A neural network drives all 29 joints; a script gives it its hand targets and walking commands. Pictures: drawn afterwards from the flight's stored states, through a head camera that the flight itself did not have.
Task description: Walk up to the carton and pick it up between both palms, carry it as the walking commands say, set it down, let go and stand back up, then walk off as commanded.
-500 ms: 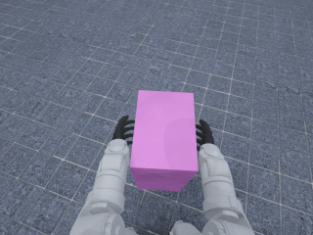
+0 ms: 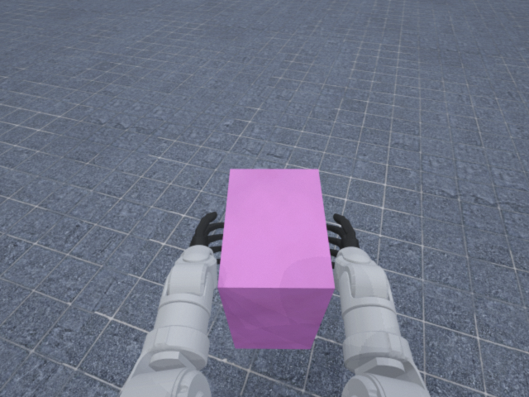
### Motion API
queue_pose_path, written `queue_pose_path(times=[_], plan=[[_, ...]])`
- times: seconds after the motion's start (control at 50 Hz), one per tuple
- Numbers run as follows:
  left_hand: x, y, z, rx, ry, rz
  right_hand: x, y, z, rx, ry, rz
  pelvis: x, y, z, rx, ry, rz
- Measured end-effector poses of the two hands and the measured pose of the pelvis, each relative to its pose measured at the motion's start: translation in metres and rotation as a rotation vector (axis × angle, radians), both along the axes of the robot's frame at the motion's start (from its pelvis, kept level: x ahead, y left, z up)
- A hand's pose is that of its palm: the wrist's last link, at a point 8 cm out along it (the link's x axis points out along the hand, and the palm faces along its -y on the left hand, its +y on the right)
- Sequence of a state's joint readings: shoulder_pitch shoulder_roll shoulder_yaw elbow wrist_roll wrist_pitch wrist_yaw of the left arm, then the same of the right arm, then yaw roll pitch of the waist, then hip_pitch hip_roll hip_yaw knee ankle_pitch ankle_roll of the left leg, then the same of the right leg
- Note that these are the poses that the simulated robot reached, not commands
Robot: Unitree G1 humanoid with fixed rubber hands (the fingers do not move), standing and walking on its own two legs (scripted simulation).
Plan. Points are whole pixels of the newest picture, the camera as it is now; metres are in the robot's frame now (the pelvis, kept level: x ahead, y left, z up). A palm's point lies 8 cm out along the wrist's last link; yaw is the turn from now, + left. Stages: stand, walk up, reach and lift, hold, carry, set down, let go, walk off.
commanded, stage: reach and lift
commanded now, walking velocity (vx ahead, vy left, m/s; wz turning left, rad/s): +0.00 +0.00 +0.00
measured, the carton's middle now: (273, 266) +0.35 -0.04 -0.02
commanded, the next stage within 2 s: hold in 1.66 s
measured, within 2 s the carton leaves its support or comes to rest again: neither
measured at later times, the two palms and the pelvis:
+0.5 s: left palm (186, 258) +0.32 +0.11 +0.06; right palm (335, 253) +0.31 -0.13 +0.06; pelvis +0.00 +0.00 +0.00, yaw -1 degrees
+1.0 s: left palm (182, 264) +0.32 +0.11 +0.05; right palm (331, 252) +0.32 -0.13 +0.06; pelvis +0.01 -0.01 +0.00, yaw -1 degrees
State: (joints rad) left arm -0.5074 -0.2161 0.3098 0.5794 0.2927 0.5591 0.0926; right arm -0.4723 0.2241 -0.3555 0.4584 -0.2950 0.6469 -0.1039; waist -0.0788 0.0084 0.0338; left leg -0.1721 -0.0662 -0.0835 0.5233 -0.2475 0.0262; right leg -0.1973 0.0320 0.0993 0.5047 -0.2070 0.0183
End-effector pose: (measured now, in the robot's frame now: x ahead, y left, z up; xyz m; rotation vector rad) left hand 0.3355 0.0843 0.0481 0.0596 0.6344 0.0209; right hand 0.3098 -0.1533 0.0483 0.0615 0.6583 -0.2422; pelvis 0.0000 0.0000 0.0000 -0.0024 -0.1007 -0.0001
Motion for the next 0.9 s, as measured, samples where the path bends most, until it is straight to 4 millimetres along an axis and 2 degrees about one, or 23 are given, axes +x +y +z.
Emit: queue_pose_path(times=[0.1, 0.26, 0.54, 0.9], plan=[[-0.003, 0.0, 0.01, -0.002, 0.005, 0.0, -0.004, 0.0, 0.009, 0.002, 0.005, -0.004, 0.0, 0.001, 0.002, -0.001, -0.026, 0.0], [-0.008, 0.006, 0.014, -0.008, 0.022, 0.021, -0.006, 0.006, 0.012, 0.01, 0.021, 0.007, -0.002, 0.001, 0.001, 0.001, -0.049, -0.008], [-0.014, 0.023, 0.011, -0.017, 0.022, 0.091, 0.004, 0.022, 0.011, -0.011, 0.021, 0.086, -0.001, -0.005, 0.001, 0.002, -0.049, -0.008], [-0.019, 0.026, 0.007, -0.021, 0.026, 0.119, 0.008, 0.025, 0.009, -0.037, 0.026, 0.131, 0.005, -0.012, 0.003, 0.004, -0.044, -0.011]])
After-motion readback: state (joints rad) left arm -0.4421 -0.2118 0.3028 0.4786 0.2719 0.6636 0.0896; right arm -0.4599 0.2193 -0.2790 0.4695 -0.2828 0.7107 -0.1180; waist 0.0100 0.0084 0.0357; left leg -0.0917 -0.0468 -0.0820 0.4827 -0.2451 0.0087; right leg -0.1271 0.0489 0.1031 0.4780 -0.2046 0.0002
